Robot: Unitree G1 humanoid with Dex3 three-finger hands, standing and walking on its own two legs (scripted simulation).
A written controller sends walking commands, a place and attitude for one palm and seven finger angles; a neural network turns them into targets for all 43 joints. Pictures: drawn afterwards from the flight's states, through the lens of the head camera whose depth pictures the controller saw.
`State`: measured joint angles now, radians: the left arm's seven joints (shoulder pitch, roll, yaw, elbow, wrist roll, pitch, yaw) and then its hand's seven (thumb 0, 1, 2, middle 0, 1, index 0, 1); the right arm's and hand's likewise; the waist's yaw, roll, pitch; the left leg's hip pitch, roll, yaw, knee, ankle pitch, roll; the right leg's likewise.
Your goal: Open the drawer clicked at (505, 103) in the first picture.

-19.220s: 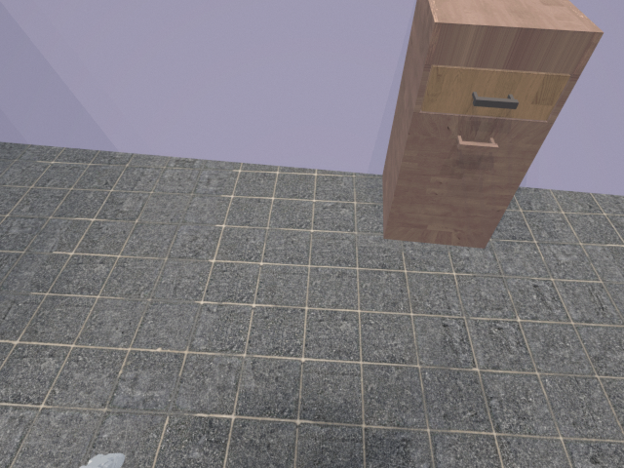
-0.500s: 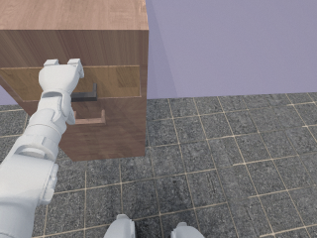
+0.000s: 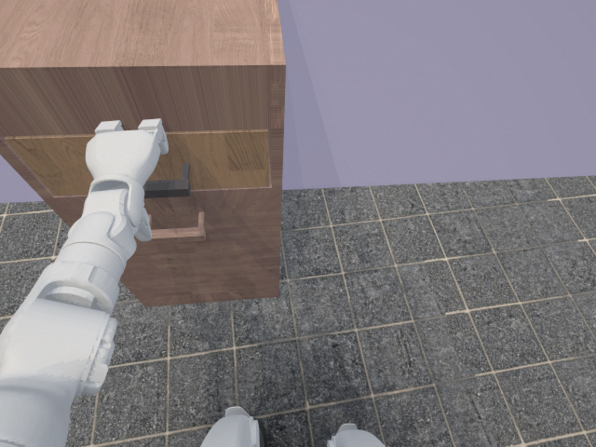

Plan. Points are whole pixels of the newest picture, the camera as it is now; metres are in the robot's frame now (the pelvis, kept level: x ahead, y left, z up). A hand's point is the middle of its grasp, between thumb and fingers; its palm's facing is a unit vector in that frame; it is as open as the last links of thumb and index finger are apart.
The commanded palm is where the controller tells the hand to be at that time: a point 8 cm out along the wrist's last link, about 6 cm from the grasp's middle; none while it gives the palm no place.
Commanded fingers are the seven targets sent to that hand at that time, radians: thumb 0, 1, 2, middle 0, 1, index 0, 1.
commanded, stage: move the hooked fingers above the handle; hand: left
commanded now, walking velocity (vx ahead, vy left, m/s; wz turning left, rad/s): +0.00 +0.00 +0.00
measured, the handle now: (152, 179) +0.53 +0.22 -0.03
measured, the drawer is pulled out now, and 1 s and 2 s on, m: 0.00 0.00 0.00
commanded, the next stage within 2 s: lower the fingers behind the handle in 1.74 s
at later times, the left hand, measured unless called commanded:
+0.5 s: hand (145, 178) +0.49 +0.21 +0.03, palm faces -0.07 -0.04 -1.00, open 13.5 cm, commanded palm +0.49 +0.20 +0.09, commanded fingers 0.00 -0.50 0.30 -0.30 -1.20 -0.30 -1.20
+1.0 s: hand (144, 178) +0.49 +0.21 +0.03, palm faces -0.06 -0.03 -1.00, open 13.5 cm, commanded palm +0.49 +0.21 +0.09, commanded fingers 0.00 -0.50 0.30 -0.30 -1.20 -0.30 -1.20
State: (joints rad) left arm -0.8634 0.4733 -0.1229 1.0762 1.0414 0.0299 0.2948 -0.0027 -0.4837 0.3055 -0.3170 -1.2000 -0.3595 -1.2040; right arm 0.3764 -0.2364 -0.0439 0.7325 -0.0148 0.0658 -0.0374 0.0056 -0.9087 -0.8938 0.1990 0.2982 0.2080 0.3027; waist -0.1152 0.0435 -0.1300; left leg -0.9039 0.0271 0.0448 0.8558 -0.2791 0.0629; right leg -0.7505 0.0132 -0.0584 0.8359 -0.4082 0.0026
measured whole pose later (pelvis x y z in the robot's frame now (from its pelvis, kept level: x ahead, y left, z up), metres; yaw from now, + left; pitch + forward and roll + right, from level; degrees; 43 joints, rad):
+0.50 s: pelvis +0.02 -0.01 +0.01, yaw +0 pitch +17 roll -2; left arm -0.78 0.47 -0.08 1.05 1.06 -0.02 0.31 0.00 -0.48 0.31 -0.32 -1.20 -0.38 -1.21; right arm 0.34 -0.25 -0.05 0.71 0.00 0.11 -0.04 0.00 -0.91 -0.89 0.20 0.30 0.21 0.30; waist -0.11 0.05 -0.13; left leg -0.82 0.04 0.04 0.81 -0.29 0.04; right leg -0.67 0.03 -0.05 0.78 -0.41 -0.01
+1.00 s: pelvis +0.02 -0.02 +0.01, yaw +0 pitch +18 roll -2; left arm -0.78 0.51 -0.04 1.07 1.07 -0.08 0.33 0.00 -0.48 0.31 -0.34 -1.21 -0.39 -1.20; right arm 0.34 -0.26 -0.04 0.71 0.02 0.13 -0.05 0.01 -0.91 -0.89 0.20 0.30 0.21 0.30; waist -0.12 0.05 -0.13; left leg -0.84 0.04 0.03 0.82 -0.29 0.03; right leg -0.69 0.04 -0.06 0.79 -0.42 -0.03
